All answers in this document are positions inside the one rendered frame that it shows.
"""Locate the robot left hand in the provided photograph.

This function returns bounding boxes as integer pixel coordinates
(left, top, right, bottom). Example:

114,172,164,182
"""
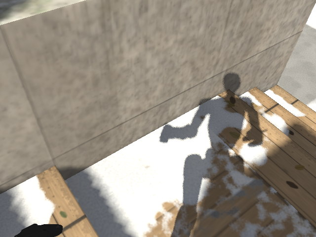
14,223,63,237

